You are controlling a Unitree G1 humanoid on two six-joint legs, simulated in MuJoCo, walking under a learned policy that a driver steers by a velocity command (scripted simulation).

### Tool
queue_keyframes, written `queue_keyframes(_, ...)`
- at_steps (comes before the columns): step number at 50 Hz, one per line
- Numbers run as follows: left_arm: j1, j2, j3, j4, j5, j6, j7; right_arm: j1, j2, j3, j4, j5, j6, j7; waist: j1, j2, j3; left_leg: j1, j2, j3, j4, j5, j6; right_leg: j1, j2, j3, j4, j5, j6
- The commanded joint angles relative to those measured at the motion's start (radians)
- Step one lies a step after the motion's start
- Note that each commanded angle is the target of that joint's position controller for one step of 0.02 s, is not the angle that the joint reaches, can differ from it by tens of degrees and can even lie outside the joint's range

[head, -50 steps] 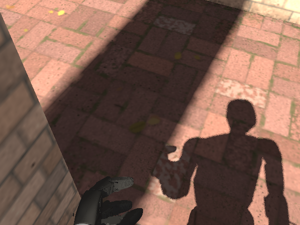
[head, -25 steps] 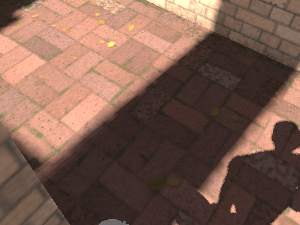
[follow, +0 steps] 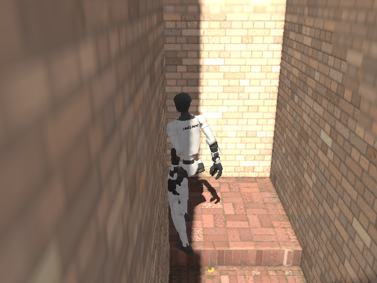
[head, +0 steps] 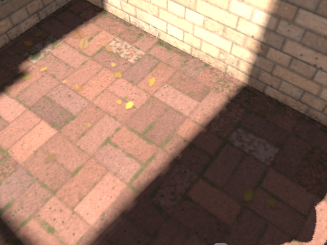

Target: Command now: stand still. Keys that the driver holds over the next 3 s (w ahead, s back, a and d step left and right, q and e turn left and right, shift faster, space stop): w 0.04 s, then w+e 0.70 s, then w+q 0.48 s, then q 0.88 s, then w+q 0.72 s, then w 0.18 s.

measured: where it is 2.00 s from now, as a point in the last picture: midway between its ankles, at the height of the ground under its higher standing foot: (272, 204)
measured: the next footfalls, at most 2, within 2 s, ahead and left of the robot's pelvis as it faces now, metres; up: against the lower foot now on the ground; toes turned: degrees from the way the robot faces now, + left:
right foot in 0.06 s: +0.26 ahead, -0.07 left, +0.00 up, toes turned +4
left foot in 0.40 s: +0.11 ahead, +0.07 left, +0.00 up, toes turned -9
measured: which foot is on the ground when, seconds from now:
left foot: down 0.00-0.04, up 0.06-0.38, down 0.40-0.82, up 0.84-1.00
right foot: up 0.00-0.04, down 0.06-0.40, up 0.42-0.80, down 0.82-1.00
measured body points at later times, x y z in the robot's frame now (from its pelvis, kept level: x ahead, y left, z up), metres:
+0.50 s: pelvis +0.11 -0.04 -0.01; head +0.14 -0.06 +0.44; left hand +0.30 +0.19 -0.11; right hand +0.12 -0.29 -0.14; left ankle +0.07 +0.07 -0.74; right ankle +0.19 -0.15 -0.67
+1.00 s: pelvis +0.33 -0.24 +0.01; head +0.34 -0.26 +0.46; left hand +0.54 -0.06 -0.10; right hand +0.29 -0.52 -0.12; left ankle +0.37 -0.07 -0.61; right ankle +0.29 -0.32 -0.74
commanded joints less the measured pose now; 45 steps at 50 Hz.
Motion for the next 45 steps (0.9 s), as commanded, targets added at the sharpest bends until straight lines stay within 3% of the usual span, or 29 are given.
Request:
queue_keyframes(1, 0.353, 0.23, 0.107, 0.0, -0.046, -0.042, 0.017, -0.471, -0.186, -0.024, -0.269, 0.002, -0.079, 0.006, 0.276, 0.189, -0.402, -0.009, 0.05, 0.016, 0.143, 0.997, -0.022, 0.802, -0.027, -0.051, -0.404, 0.382, -0.023)
queue_keyframes(2, 0.497, 0.173, 0.091, 0.066, -0.022, -0.015, 0.019, -0.527, -0.117, -0.006, -0.271, 0.028, -0.086, 0.012, 0.318, 0.175, -0.347, -0.023, 0.005, 0.063, 0.385, 0.873, -0.048, 0.866, -0.064, -0.033, -0.578, 0.574, -0.075)
queue_keyframes(3, 0.516, 0.132, 0.073, 0.095, 0.02, 0.007, 0.014, -0.593, -0.041, 0.015, -0.282, 0.046, -0.068, 0.016, 0.333, -0.017, -0.197, -0.148, -0.128, 0.086, 0.819, 0.151, -0.084, 0.821, -0.103, 0.021, -0.719, 0.63, -0.16)
queue_keyframes(4, 0.303, 0.133, 0.048, 0.053, 0.072, -0.006, 0.017, -0.504, 0.104, 0.057, -0.34, 0.005, -0.048, 0.028, 0.093, -0.172, -0.059, -0.43, -0.165, -0.003, 1.066, -0.235, -0.043, 0.743, -0.098, 0.141, -0.548, 0.831, -0.141)
queue_keyframes(5, 0.096, 0.15, 0.039, -0.068, 0.086, -0.039, 0.014, -0.165, 0.151, 0.061, -0.324, 0.011, -0.032, 0.048, -0.128, -0.19, -0.04, -0.428, -0.198, -0.148, 1.209, -0.2, -0.04, 0.591, -0.191, 0.476, -0.577, 0.9, -0.21)
queue_keyframes(6, -0.011, 0.234, 0.066, -0.146, 0.063, -0.047, 0.017, 0.024, 0.092, 0.047, -0.283, -0.005, 0.002, 0.051, -0.192, -0.112, -0.065, -0.419, -0.166, -0.172, 1.196, -0.135, -0.039, 0.521, -0.283, 0.663, -0.699, 0.322, -0.256)
queue_keyframes(8, -0.02, 0.233, 0.076, -0.185, 0.01, -0.033, 0.029, -0.102, -0.042, 0.018, -0.334, -0.001, 0.046, 0.034, -0.151, 0.058, -0.024, -0.426, -0.061, -0.144, 1.019, -0.063, -0.005, 0.307, -0.233, 0.682, -0.855, -0.569, -0.21)
queue_keyframes(11, -0.021, 0.207, 0.081, -0.215, 0.014, -0.035, 0.057, -0.332, -0.116, 0.003, -0.44, -0.017, 0.057, 0.017, -0.079, -0.074, -0.07, -0.389, -0.046, -0.18, 0.854, -0.019, -0.039, 0.243, -0.191, 0.668, -0.848, -0.483, -0.216)
queue_keyframes(13, -0.032, 0.257, 0.104, -0.232, 0.024, -0.031, 0.061, -0.4, -0.021, 0.032, -0.464, -0.057, 0.051, 0.013, -0.066, -0.029, -0.191, -0.398, -0.068, -0.161, 0.749, -0.08, -0.034, 0.366, -0.163, 0.659, -0.835, -0.469, -0.213)
queue_keyframes(15, -0.022, 0.249, 0.114, -0.253, 0.002, -0.015, 0.069, -0.468, 0.003, 0.043, -0.487, -0.046, 0.049, 0.009, -0.032, -0.03, -0.219, -0.412, -0.076, -0.161, 0.614, -0.102, -0.021, 0.453, -0.169, 0.674, -0.846, -0.491, -0.199)
queue_keyframes(16, -0.082, 0.103, 0.035, -0.235, 0.025, -0.081, 0.04, -0.057, 0.017, 0.033, -0.382, -0.179, 0.046, 0.094, -0.192, -0.278, -0.241, -0.185, -0.107, -0.03, 0.56, -0.191, -0.041, 0.268, -0.056, 0.573, -0.901, -0.547, -0.002)
queue_keyframes(17, -0.265, 0.174, 0.055, -0.337, -0.025, -0.07, 0.022, 0.065, -0.078, -0.003, -0.335, -0.201, 0.058, 0.142, -0.212, -0.203, -0.176, 0.096, -0.133, 0.066, 0.26, -0.209, -0.036, 0.08, 0.066, 0.37, -0.931, -0.357, 0.093)
queue_keyframes(18, -0.39, 0.268, 0.084, -0.423, -0.026, -0.027, 0.021, 0.147, -0.065, -0.024, -0.287, -0.207, 0.077, 0.187, -0.208, -0.074, -0.163, 0.299, -0.151, 0.124, -0.005, -0.079, -0.021, -0.063, 0.177, 0.274, -0.951, -0.267, 0.15)
queue_keyframes(19, -0.387, 0.257, 0.091, -0.452, -0.043, 0.006, 0.01, 0.14, -0.012, -0.03, -0.247, -0.231, 0.09, 0.214, -0.188, 0.077, -0.139, 0.404, -0.09, 0.036, -0.182, 0.133, 0.032, -0.095, 0.206, 0.308, -0.759, -0.297, 0.145)
queue_keyframes(20, -0.05, 0.131, 0.051, -0.286, -0.04, 0.015, -0.006, -0.069, 0.08, -0.005, -0.28, -0.18, 0.087, 0.242, -0.094, 0.132, -0.181, 0.285, 0.143, -0.16, 0.031, 0.194, 0.128, -0.078, 0.152, 0.345, -0.314, -0.305, 0.017)
queue_keyframes(21, 0.012, 0.017, 0.005, -0.261, 0.015, 0.009, -0.026, -0.081, 0.052, 0.025, -0.295, -0.177, 0.056, 0.228, -0.076, 0.189, -0.193, 0.09, 0.42, -0.614, -0.05, -0.072, 0.36, -0.224, 0.135, 0.432, -0.009, -0.339, -0.013)
queue_keyframes(22, 0.014, 0.049, 0.007, -0.25, 0.125, 0.004, -0.058, -0.214, -0.023, 0.022, -0.317, -0.169, 0.021, 0.201, 0.025, 0.308, 0.005, -0.059, 0.606, -0.963, -0.368, -0.298, 0.463, -0.471, -0.008, 0.482, 0.127, -0.224, -0.003)
queue_keyframes(23, -0.063, 0.183, 0.042, -0.227, 0.098, -0.026, -0.065, -0.343, -0.038, -0.004, -0.317, -0.092, -0.009, 0.159, 0.017, 0.116, -0.072, -0.036, 0.527, -0.822, -0.382, -0.392, 0.355, -0.426, -0.031, 0.369, 0.209, -0.16, -0.01)
queue_keyframes(24, -0.092, 0.215, 0.052, -0.218, 0.074, -0.049, -0.049, -0.414, -0.065, -0.016, -0.316, -0.03, -0.04, 0.126, 0.026, 0.031, -0.214, -0.037, 0.413, -0.639, -0.336, -0.291, 0.268, -0.289, -0.012, 0.237, 0.279, -0.136, -0.004)
queue_keyframes(25, -0.175, 0.207, 0.051, -0.231, 0.046, -0.062, -0.04, -0.395, -0.007, 0.002, -0.312, -0.047, -0.072, 0.095, 0.0, 0.014, -0.212, -0.012, 0.331, -0.5, -0.329, -0.184, 0.231, -0.261, -0.023, 0.186, 0.312, -0.105, -0.005)
queue_keyframes(27, -0.297, 0.195, 0.037, -0.238, 0.064, -0.059, -0.065, -0.303, 0.022, 0.022, -0.262, -0.076, -0.091, 0.055, -0.068, -0.003, -0.18, -0.009, 0.243, -0.281, -0.342, 0.026, 0.211, -0.203, -0.121, 0.09, 0.215, -0.013, 0.001)
queue_keyframes(31, -0.549, 0.141, 0.02, -0.28, 0.051, -0.071, -0.119, 0.053, -0.024, 0.039, -0.12, -0.089, -0.062, 0.1, -0.196, 0.046, -0.068, 0.046, 0.227, -0.087, -0.429, 0.271, 0.203, -0.088, -0.17, -0.012, -0.124, 0.094, -0.051)
queue_keyframes(38, -0.572, 0.198, 0.033, -0.359, 0.042, -0.056, -0.115, 0.129, -0.12, 0.05, -0.041, -0.093, -0.052, 0.138, -0.074, 0.179, -0.026, 0.198, 0.293, 0.093, -0.324, 0.896, 0.154, 0.297, -0.059, -0.095, -0.355, -0.048, -0.144)
queue_keyframes(39, -0.513, 0.226, 0.046, -0.355, -0.076, -0.052, -0.109, 0.022, -0.208, 0.015, -0.06, 0.013, -0.036, 0.088, -0.019, 0.177, -0.043, 0.1, 0.219, 0.166, -0.124, 1.227, 0.083, 0.427, 0.009, -0.16, -0.37, -0.172, -0.139)
queue_keyframes(40, -0.334, 0.276, 0.065, -0.316, -0.061, -0.044, -0.094, 0.062, -0.211, 0.021, -0.047, 0.024, -0.042, 0.062, 0.065, 0.171, -0.154, -0.067, 0.237, 0.135, 0.033, 1.254, 0.06, 0.764, 0.002, -0.09, -0.396, -0.083, -0.157)
queue_keyframes(41, -0.124, 0.38, 0.104, -0.274, -0.051, -0.027, -0.05, -0.001, -0.205, 0.029, -0.083, -0.004, -0.062, 0.05, 0.172, 0.154, -0.278, -0.33, 0.186, 0.136, 0.279, 0.989, 0.007, 1.108, -0.141, 0.093, -0.322, 0.09, -0.194)
queue_keyframes(42, -0.044, 0.478, 0.108, -0.241, -0.023, -0.019, -0.024, 0.105, -0.029, 0.082, -0.119, -0.036, -0.081, 0.063, 0.106, -0.22, -0.531, -0.628, 0.021, 0.098, 0.709, -0.004, -0.067, 1.43, -0.483, 0.543, -0.435, 0.105, -0.357)
queue_keyframes(43, -0.019, 0.395, 0.093, -0.264, 0.012, -0.013, -0.005, 0.054, -0.077, 0.06, -0.088, -0.003, -0.098, 0.063, 0.146, -0.097, -0.605, -0.658, 0.006, -0.135, 0.9, -0.165, -0.059, 1.32, -0.541, 0.677, -0.572, 0.103, -0.36)
queue_keyframes(45, -0.088, 0.322, 0.07, -0.197, 0.001, -0.04, -0.005, -0.152, -0.082, 0.041, -0.175, 0.033, -0.09, 0.054, 0.088, -0.135, -0.301, -0.755, 0.087, -0.125, 0.885, -0.029, -0.027, 1.003, -0.423, 0.335, -0.608, 0.23, -0.261)
Over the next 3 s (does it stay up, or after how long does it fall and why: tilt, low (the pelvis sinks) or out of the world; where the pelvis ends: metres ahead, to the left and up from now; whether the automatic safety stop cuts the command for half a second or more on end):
stays up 0.54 -0.25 0.00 its command is cut before an obstacle after 2.1 s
